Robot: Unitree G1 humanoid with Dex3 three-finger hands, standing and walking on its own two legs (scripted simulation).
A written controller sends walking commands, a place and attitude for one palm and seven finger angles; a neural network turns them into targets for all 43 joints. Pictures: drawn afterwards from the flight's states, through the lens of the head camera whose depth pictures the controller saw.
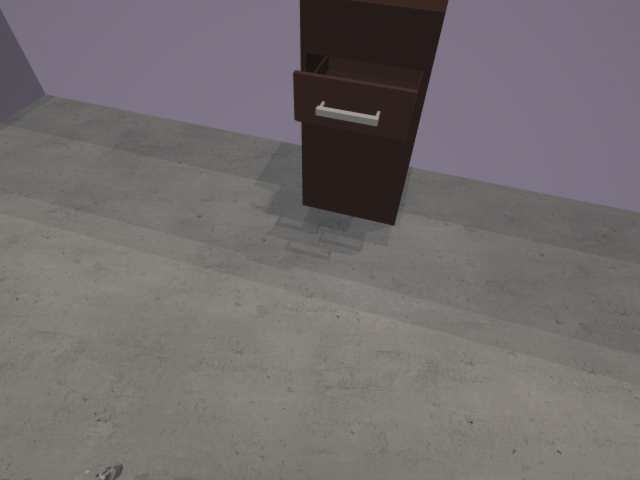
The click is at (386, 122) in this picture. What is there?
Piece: drawer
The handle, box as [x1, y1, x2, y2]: [315, 101, 380, 125]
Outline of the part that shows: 315,114 372,125 377,124 380,112 377,111 376,115 373,116 328,108 323,106 324,101 322,101 320,105 316,107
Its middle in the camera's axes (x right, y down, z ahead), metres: +0.09 -0.40 +1.22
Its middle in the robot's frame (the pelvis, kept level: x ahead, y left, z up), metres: +1.17 -0.03 -0.15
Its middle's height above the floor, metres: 0.62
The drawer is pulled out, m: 0.14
